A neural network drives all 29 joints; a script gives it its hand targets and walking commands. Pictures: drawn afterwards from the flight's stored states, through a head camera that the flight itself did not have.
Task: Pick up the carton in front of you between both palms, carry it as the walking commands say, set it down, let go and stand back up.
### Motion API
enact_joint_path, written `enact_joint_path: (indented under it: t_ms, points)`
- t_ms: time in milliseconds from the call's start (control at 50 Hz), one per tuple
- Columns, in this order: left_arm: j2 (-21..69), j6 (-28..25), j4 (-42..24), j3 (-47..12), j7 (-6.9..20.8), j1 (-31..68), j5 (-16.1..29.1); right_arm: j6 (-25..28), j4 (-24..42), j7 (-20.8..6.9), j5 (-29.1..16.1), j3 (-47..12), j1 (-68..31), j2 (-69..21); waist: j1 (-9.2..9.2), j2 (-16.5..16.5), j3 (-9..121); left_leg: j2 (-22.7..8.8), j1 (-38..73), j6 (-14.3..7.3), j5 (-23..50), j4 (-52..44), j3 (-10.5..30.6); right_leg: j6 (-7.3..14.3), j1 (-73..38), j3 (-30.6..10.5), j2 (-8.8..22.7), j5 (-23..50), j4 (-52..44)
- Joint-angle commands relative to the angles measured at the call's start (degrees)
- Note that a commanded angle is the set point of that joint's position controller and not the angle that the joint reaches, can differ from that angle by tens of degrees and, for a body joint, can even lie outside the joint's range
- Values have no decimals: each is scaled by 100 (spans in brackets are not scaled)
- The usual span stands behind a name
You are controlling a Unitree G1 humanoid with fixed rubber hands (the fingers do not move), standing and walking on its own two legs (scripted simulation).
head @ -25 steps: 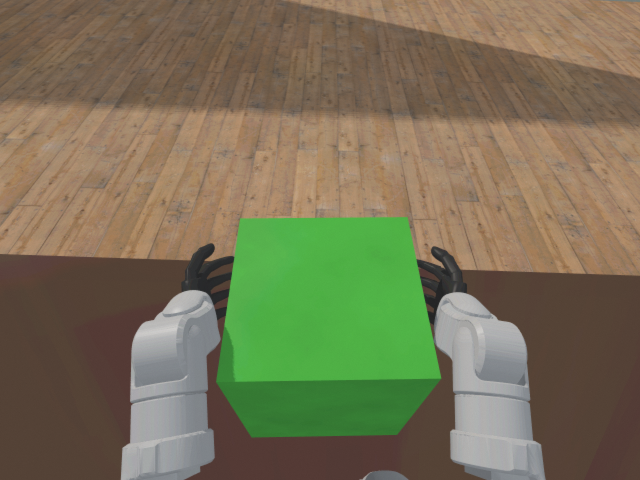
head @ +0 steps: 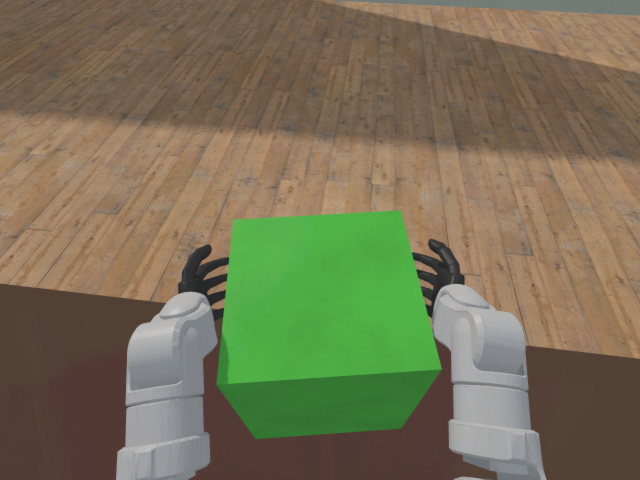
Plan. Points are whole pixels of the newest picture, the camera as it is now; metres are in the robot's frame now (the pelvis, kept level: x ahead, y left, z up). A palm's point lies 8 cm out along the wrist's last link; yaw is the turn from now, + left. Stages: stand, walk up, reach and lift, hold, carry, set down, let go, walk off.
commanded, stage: carry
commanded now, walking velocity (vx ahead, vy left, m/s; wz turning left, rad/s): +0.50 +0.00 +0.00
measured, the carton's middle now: (323, 332) +0.32 +0.01 +0.01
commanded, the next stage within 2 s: none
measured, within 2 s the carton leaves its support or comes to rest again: neither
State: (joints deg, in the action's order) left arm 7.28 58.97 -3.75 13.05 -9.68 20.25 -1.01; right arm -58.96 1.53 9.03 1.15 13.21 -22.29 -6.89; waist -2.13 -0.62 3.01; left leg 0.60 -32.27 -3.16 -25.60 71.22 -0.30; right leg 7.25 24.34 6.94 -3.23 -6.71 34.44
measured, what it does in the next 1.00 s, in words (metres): goes down: left foot 0.04 m lower, then right foot 0.05 m lower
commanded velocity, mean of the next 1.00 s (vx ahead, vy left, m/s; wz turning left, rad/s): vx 0.50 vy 0.00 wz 0.00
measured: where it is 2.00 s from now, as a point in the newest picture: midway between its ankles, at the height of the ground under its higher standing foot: (329, 262)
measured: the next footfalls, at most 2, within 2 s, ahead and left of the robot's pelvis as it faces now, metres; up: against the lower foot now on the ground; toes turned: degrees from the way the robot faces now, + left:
left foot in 0.38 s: +0.38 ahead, +0.08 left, -0.04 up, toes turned +2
right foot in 0.90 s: +0.69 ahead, -0.06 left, -0.09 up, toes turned -4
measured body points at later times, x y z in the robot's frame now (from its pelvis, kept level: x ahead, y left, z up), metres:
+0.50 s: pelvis +0.30 +0.03 -0.05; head +0.30 +0.04 +0.40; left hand +0.64 +0.17 +0.03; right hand +0.62 -0.13 +0.03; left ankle +0.35 +0.08 -0.77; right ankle +0.17 -0.07 -0.66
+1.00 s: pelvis +0.59 -0.01 -0.09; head +0.60 -0.01 +0.36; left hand +0.92 +0.14 +0.00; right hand +0.93 -0.17 +0.00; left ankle +0.45 +0.09 -0.70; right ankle +0.65 -0.06 -0.81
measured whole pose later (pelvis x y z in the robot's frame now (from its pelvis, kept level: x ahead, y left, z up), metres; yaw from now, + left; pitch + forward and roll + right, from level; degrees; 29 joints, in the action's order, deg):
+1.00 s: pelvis +0.59 -0.01 -0.09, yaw +0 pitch +4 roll +1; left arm 6.9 58.6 -4.0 11.8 -9.6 22.3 -1.6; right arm -58.7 2.1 9.6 -1.2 11.4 -23.5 -3.5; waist -1.1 -0.4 4.8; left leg 3.3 -23.9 -3.4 -30.4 74.5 -1.5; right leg 6.8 27.4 6.9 -2.8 -4.0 34.8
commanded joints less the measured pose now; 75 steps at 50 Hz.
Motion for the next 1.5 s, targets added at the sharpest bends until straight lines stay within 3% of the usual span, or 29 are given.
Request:
enact_joint_path:
  t_ms: [0,120,240,280,320,340,360,380,400,460,500,640,760,800,840,860,880,900,920,980,1020,1180,1300,1360,1380,1400,1420,1440,1480]
  points:
    - [4663,-364,-826,-3972,413,3875,1448,353,686,-91,-853,-3531,-3284,-4587,23,-342,2113,-331,-811,94,665,-818,96,614,-2160,-2284,1760,1361,-1296]
    - [4324,-431,-748,-3909,380,3297,1349,463,1002,-47,-899,-3723,-3097,-4275,-201,-476,2038,-264,-1217,126,2121,-2232,-209,236,-3037,-1504,1324,3300,-921]
    - [3836,-277,-655,-3704,228,2851,1155,244,972,24,-749,-3525,-2678,-3746,-480,-512,1617,182,-623,-18,3286,-4325,-724,141,-3469,-1091,907,3194,-341]
    - [3823,-211,-576,-3701,200,2880,1115,153,842,14,-641,-3341,-2531,-3610,-258,-501,1653,306,558,-153,3641,-4880,-779,15,-2948,-910,867,3276,300]
    - [3838,-131,-400,-3695,195,2940,1090,78,611,24,-505,-3109,-2356,-3446,282,-198,2100,15,2494,-309,4023,-4948,-688,-261,-1906,-566,687,2486,1741]
    - [3805,-85,-383,-3655,194,3074,1084,50,496,42,-459,-2999,-2275,-3342,421,474,2405,-966,3794,-555,5556,-4209,268,-435,-553,-431,513,468,2899]
    - [3846,-32,-370,-3645,182,3179,1088,41,467,74,-417,-2920,-2342,-3244,388,1412,2814,-2145,4948,-1086,6540,-3613,2080,-574,992,-435,-16,-2844,4086]
    - [3877,-3,-246,-3619,150,3091,1103,18,447,87,-468,-3035,-2412,-3327,748,1285,3204,-2439,5564,-1752,4529,-4066,3205,-625,1948,-819,-161,-2977,5019]
    - [4013,-32,-404,-3553,133,3248,1116,64,563,44,-711,-3201,-2608,-3664,684,1085,2919,-2233,5131,-1742,3180,-4415,3359,-447,2333,-924,63,-2586,4955]
    - [4456,-186,-301,-3345,167,3441,881,228,868,-167,-1215,-3673,-3588,-4491,359,123,2041,-1692,3013,-1262,2449,-4945,2270,-443,1631,-908,508,-1913,3737]
    - [4584,-299,-312,-3359,199,3366,734,364,929,-289,-1446,-3968,-3886,-4845,311,236,2030,-1518,2599,-1154,2295,-5013,1902,-475,1339,-829,584,-1600,3261]
    - [4415,-579,-624,-3646,166,2964,669,612,921,-349,-1461,-4050,-3297,-4641,594,598,2120,-1132,3715,-808,5155,-4501,930,-555,1916,-524,551,140,1616]
    - [3810,-422,-826,-3595,74,2856,710,470,965,-205,-1351,-3908,-2924,-4065,863,595,1655,-651,3791,-598,4814,-4149,394,-379,1172,-9,152,1537,-500]
    - [3517,-294,-688,-3405,31,2666,638,358,863,-137,-1295,-3866,-2808,-3839,672,653,1654,-662,3615,-518,4977,-3589,294,-237,405,21,81,1782,-1079]
    - [3317,-170,-483,-3189,-4,2404,551,213,722,-71,-1235,-3780,-2767,-3702,170,292,2101,-481,2971,-265,4593,-2020,-152,-159,-1370,68,224,2160,-1497]
    - [3235,-118,-435,-3093,-7,2369,515,141,689,-42,-1230,-3708,-2827,-3626,-22,-270,2350,-307,1681,-126,2906,-989,-263,-72,-2750,-609,925,3425,-915]
    - [3107,-62,-381,-3002,-23,2465,523,65,668,-14,-1237,-3654,-2951,-3702,15,-1255,2690,210,-12,19,-763,162,-340,406,-4107,-2356,2269,5273,-27]
    - [3068,3,-357,-3037,-50,2504,583,27,567,32,-1190,-3514,-2874,-3654,-97,-1345,2968,400,-1047,135,-1143,1154,71,1172,-4578,-3541,2766,3843,-199]
    - [3341,0,-462,-3153,-34,2607,769,10,804,51,-1227,-3498,-2930,-3714,-263,-980,3022,260,-1528,32,-851,1389,121,1322,-4468,-3922,2608,1717,-635]
    - [4087,-96,-928,-3588,148,3662,1225,55,754,15,-1066,-3343,-3318,-4202,-11,-40,2148,-229,-1056,-12,13,241,258,722,-2499,-2946,2019,599,-1206]
    - [4428,-202,-945,-3831,268,3990,1402,152,666,-33,-906,-3292,-3337,-4344,81,-162,2082,-309,-680,29,250,-337,158,594,-2012,-2645,1885,528,-1397]
    - [4295,-357,-804,-3920,384,3402,1414,386,1033,-32,-881,-3649,-3146,-4201,-215,-505,2016,-299,-1344,167,2059,-2102,-251,280,-3091,-1516,1373,3235,-1062]
    - [3885,-228,-658,-3715,260,2908,1201,200,940,29,-727,-3502,-2712,-3791,-494,-559,1631,135,-1059,21,2889,-4019,-745,181,-3771,-1151,993,3490,-585]
    - [3915,-159,-491,-3717,245,2991,1127,101,667,1,-553,-3245,-2456,-3665,66,-552,1870,394,1390,-207,3497,-4932,-944,-127,-2666,-682,854,3808,620]
    - [3921,-129,-395,-3711,245,3021,1107,74,549,-5,-492,-3138,-2391,-3598,378,-297,2239,52,2663,-293,3867,-4793,-779,-305,-1919,-439,712,2920,1536]
    - [3913,-94,-387,-3696,249,3136,1090,60,456,6,-451,-3049,-2316,-3506,464,516,2685,-1159,4137,-640,5472,-4025,535,-518,-464,-335,528,451,2752]
    - [3986,-58,-299,-3706,244,3090,1073,61,424,29,-405,-3023,-2336,-3481,473,1451,3152,-2349,5314,-1319,5386,-3904,2517,-658,1129,-572,-125,-2758,4082]
    - [4009,-49,-266,-3605,214,3007,1059,70,378,13,-558,-3197,-2369,-3681,644,1286,3354,-2385,5683,-1741,3836,-4266,3187,-640,1903,-828,-46,-2711,5016]
    - [4466,-116,-400,-3601,228,3367,1109,196,753,-97,-931,-3498,-2897,-4268,627,470,2674,-1944,4448,-1351,2688,-4815,2701,-505,2024,-987,346,-2107,4388]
